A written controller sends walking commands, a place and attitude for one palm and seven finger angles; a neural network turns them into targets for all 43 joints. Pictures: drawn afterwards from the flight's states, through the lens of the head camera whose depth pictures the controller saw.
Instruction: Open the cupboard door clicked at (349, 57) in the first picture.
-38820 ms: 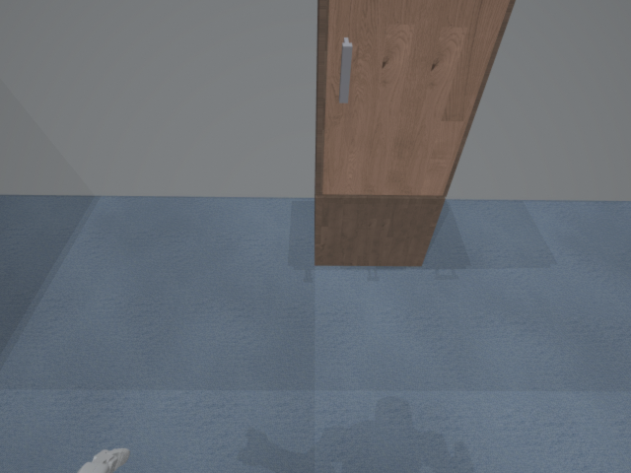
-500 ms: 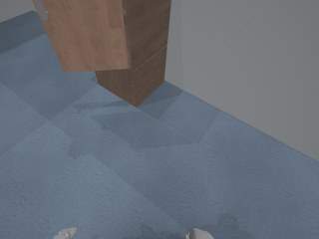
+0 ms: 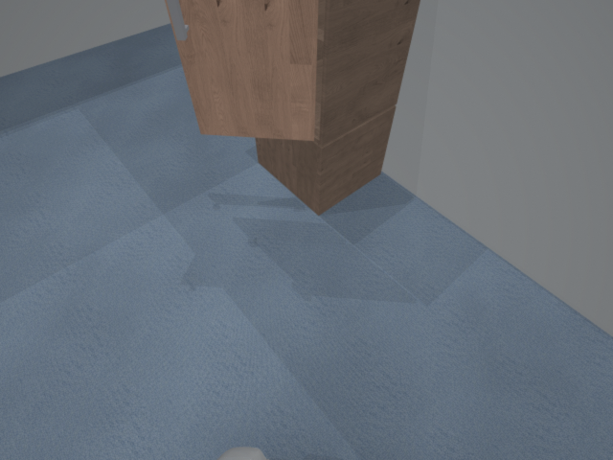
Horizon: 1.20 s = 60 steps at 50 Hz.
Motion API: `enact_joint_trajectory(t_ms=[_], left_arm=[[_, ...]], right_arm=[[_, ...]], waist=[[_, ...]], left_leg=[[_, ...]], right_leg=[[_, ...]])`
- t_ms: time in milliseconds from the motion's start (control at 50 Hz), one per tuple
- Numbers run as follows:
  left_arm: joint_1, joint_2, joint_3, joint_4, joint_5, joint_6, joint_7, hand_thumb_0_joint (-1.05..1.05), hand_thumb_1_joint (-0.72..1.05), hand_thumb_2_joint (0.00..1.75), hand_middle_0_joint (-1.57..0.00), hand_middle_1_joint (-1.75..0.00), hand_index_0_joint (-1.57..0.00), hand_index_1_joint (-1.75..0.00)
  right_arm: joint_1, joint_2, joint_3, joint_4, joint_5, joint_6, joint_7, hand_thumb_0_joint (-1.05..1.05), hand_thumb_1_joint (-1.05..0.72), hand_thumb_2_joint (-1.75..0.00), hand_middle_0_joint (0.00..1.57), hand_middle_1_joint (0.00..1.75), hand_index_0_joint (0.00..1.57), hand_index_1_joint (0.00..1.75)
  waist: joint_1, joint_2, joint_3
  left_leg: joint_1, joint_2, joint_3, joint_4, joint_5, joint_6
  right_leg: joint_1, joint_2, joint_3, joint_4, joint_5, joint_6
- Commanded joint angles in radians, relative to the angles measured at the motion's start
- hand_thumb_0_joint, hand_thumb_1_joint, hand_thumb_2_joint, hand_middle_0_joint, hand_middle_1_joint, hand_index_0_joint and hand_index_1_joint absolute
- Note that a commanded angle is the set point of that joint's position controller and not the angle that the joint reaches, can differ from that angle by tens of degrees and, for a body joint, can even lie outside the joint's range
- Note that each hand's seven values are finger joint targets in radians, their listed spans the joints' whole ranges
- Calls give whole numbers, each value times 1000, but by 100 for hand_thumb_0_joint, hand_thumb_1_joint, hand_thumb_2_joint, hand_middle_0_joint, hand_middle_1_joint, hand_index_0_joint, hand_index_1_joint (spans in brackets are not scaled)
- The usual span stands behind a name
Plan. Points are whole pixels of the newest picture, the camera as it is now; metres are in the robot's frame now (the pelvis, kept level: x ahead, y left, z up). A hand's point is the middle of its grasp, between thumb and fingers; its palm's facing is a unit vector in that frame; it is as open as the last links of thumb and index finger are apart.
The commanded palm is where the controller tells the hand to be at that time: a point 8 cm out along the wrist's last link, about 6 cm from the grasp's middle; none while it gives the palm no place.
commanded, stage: take the last steps up to it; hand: left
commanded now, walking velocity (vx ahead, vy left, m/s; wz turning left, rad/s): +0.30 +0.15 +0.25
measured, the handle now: (177, 7) +1.09 +0.42 +0.06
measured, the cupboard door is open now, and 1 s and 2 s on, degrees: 45 45 45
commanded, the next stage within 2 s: come to a stop and stand still in 1.40 s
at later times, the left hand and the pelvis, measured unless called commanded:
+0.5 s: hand (150, 419) +0.18 +0.26 -0.17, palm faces +0.08 -0.98 -0.18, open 7.4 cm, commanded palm none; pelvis +0.11 +0.07 +0.00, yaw +5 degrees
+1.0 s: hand (152, 368) +0.26 +0.28 -0.16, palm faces +0.20 -0.95 -0.22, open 7.2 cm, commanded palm none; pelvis +0.30 +0.10 +0.01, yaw +7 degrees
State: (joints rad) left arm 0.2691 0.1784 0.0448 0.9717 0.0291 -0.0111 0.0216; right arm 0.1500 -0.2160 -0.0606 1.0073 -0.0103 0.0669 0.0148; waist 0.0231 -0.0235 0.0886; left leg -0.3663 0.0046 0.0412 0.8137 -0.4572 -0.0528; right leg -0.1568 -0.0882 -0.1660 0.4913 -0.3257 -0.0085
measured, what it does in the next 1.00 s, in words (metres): walks ahead: left foot, then right foot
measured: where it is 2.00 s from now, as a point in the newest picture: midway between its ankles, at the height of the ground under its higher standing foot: (255, 352)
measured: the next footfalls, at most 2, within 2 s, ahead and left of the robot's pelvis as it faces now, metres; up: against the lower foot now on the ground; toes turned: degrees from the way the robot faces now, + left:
left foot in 0.10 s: +0.05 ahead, +0.12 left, +0.00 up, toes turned +8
right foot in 0.64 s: +0.29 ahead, -0.02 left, +0.00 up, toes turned -2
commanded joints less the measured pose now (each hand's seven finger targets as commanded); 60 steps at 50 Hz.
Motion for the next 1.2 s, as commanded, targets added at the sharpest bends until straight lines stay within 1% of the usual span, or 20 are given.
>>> enact_joint_trajectory(t_ms=[0,60,100,120,220,500,540,580,600,620,640,660,700,780,980,1060,1080,1100,1120,1180], left_arm=[[89,213,56,-7,2,-23,-5,0,90,90,-20,-30,-20,-30],[17,204,58,-6,-6,-16,-18,0,90,90,-20,-30,-20,-30],[-58,104,33,-77,-15,-11,-31,0,90,90,-20,-30,-20,-30],[-142,116,29,-100,-6,-9,-27,0,90,90,-20,-30,-20,-30],[-59,93,27,-19,1,4,-42,0,90,90,-20,-30,-20,-30],[-283,43,2,-87,-8,-14,-41,0,90,90,-20,-30,-20,-30],[-267,44,4,-90,-9,-18,-39,0,90,90,-20,-30,-20,-30],[-99,73,16,-46,-10,-28,-33,0,90,90,-20,-30,-20,-30],[45,103,30,-4,-8,-38,-29,0,90,90,-20,-30,-20,-30],[207,184,56,36,-2,-48,-18,0,90,90,-20,-30,-20,-30],[259,247,69,57,-10,-43,-13,0,90,90,-20,-30,-20,-30],[190,228,69,34,-26,-36,-3,0,90,90,-20,-30,-20,-30],[48,114,37,17,-22,-42,2,0,90,90,-20,-30,-20,-30],[32,50,17,35,-16,-73,-5,0,90,90,-20,-30,-20,-30],[113,135,32,94,-3,-76,-15,0,90,90,-20,-30,-20,-30],[100,154,40,101,-3,-61,-11,0,90,90,-20,-30,-20,-30],[102,126,33,91,-6,-57,-15,0,90,90,-20,-30,-20,-30],[153,68,24,76,-16,-54,-21,0,90,90,-20,-30,-20,-30],[103,56,13,42,-14,-57,-17,0,90,90,-20,-30,-20,-30],[16,53,20,46,-12,-43,-18,0,90,90,-20,-30,-20,-30]], right_arm=[[-64,-43,2,-90,-5,-47,6,0,-90,-90,20,30,20,30],[59,-68,-1,-54,-9,-66,2,0,-90,-90,20,30,20,30],[265,-232,-40,-15,-26,-73,-17,0,-90,-90,20,30,20,30],[298,-227,-38,1,-20,-67,-28,0,-90,-90,20,30,20,30],[153,-112,6,-46,-12,-107,-36,0,-90,-90,20,30,20,30],[402,-54,29,97,-19,-128,-46,0,-90,-90,20,30,20,30],[405,-59,29,110,-20,-127,-48,0,-90,-90,20,30,20,30],[380,-73,27,117,-12,-129,-49,0,-90,-90,20,30,20,30],[353,-82,22,107,-1,-132,-48,0,-90,-90,20,30,20,30],[352,-62,18,86,11,-138,-42,0,-90,-90,20,30,20,30],[398,-39,15,69,11,-138,-45,0,-90,-90,20,30,20,30],[328,-78,7,57,2,-123,-40,0,-90,-90,20,30,20,30],[205,-4,8,47,-7,-105,-28,0,-90,-90,20,30,20,30],[290,56,15,75,-19,-71,-7,0,-90,-90,20,30,20,30],[-18,23,9,-53,-12,-93,28,0,-90,-90,20,30,20,30],[76,-35,-2,-33,-16,-114,19,0,-90,-90,20,30,20,30],[215,-98,-16,6,-21,-121,7,0,-90,-90,20,30,20,30],[332,-210,-43,30,-36,-126,-7,0,-90,-90,20,30,20,30],[393,-237,-44,36,-25,-114,-22,0,-90,-90,20,30,20,30],[194,-123,-7,-18,-19,-122,-35,0,-90,-90,20,30,20,30]], waist=[[31,-157,-64],[-51,-56,-69],[-140,393,-115],[-155,271,-87],[-31,87,21],[-77,95,38],[-62,88,22],[23,66,-38],[87,42,-105],[142,-94,-215],[108,-226,-306],[92,-63,-179],[33,-28,31],[-39,-90,-36],[21,-143,11],[-50,-84,-41],[-107,41,-123],[-132,306,-250],[-153,352,-282],[-72,168,-107]], left_leg=[[-36,6,38,-142,7,24],[283,-21,63,-391,146,57],[525,346,-461,-562,143,259],[468,380,-452,-573,183,319],[251,231,-267,-655,223,240],[414,207,-141,-582,750,241],[402,201,-123,-532,875,230],[343,168,-88,-360,1046,189],[224,130,-66,-195,1004,156],[-12,36,-15,63,690,114],[-193,-90,-4,397,-95,72],[-240,-9,-101,503,-84,83],[-246,70,-109,467,85,74],[-148,98,-41,294,219,30],[-134,67,52,-152,287,14],[172,11,81,-339,274,48],[371,54,46,-364,269,66],[579,299,-265,-385,335,157],[602,391,-393,-479,435,230],[301,346,-262,-547,411,227]], right_leg=[[105,-304,238,-157,295,-129],[-128,-221,126,-17,105,-45],[-512,10,-35,498,-300,50],[-565,-8,79,638,-309,24],[-509,-51,136,704,11,24],[-463,4,64,286,94,2],[-361,34,44,219,53,-19],[-116,78,27,114,95,-39],[124,53,63,51,176,-59],[411,-162,332,15,211,-146],[518,-448,728,-130,346,-272],[350,-464,710,-213,220,-289],[21,-342,480,-269,160,-188],[-68,-217,200,-304,279,-111],[36,-226,144,-263,373,-104],[-40,-201,110,-65,385,-67],[-120,-140,57,145,331,-45],[-329,4,-26,437,-59,2],[-433,51,58,675,-281,-7],[-475,-45,159,834,-84,-21]])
